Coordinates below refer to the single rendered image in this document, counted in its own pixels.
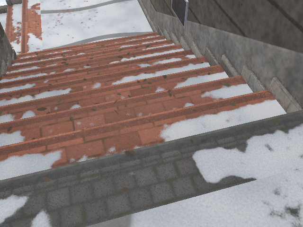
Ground stairs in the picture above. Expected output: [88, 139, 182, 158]
[0, 4, 23, 55]
[0, 32, 286, 181]

